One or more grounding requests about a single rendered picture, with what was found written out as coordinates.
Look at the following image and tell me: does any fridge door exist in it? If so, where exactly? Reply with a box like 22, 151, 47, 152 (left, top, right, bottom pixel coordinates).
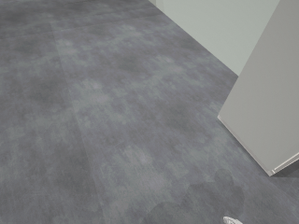
219, 0, 299, 172

